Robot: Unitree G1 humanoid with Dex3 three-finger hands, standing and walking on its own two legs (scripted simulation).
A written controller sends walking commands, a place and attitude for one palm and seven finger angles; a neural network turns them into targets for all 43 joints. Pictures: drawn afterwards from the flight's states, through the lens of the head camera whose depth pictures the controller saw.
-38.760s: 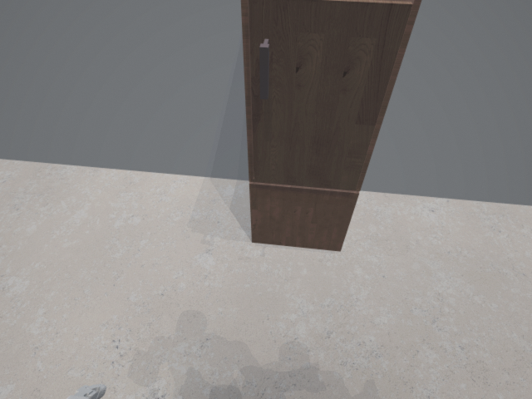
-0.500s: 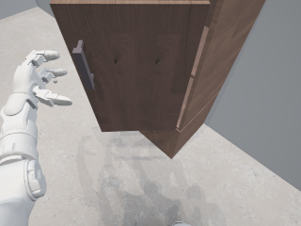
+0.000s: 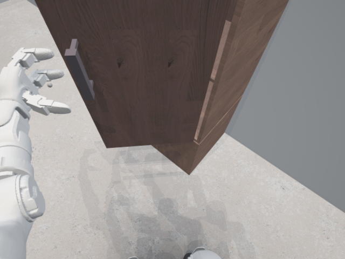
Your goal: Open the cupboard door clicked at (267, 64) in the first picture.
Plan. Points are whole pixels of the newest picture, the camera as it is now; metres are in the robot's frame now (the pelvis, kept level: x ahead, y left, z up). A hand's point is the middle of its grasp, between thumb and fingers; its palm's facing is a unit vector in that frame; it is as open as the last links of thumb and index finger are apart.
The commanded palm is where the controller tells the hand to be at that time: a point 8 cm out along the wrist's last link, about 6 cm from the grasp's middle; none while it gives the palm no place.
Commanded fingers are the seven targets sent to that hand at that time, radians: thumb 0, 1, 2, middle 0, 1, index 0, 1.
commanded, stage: move the hooked fingers beside the handle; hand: left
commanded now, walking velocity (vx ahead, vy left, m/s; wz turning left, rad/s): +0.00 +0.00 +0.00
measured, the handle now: (82, 71) +0.52 +0.19 +0.11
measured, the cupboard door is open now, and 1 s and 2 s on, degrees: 46 46 46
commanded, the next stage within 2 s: slide the fingers in behind the handle in 0.58 s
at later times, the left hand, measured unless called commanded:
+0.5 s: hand (43, 87) +0.47 +0.25 +0.12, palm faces +0.05 -1.00 +0.00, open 14.0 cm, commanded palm +0.44 +0.30 +0.12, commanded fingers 0.00 -0.50 0.30 -0.30 -1.20 -0.30 -1.20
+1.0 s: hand (60, 85) +0.47 +0.22 +0.12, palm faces +0.04 -1.00 +0.00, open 14.0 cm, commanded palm +0.45 +0.27 +0.12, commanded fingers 0.00 -0.50 0.30 -0.30 -1.20 -0.30 -1.20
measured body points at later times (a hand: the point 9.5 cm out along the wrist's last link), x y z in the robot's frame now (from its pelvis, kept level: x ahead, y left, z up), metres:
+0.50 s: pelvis +0.01 +0.01 +0.00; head +0.09 +0.01 +0.44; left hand +0.46 +0.31 +0.12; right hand +0.05 -0.26 -0.11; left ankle -0.02 +0.10 -0.71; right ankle +0.02 -0.12 -0.71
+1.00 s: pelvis +0.00 +0.00 +0.00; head +0.08 +0.01 +0.44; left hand +0.46 +0.28 +0.12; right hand +0.04 -0.26 -0.12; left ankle -0.02 +0.10 -0.71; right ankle +0.02 -0.12 -0.71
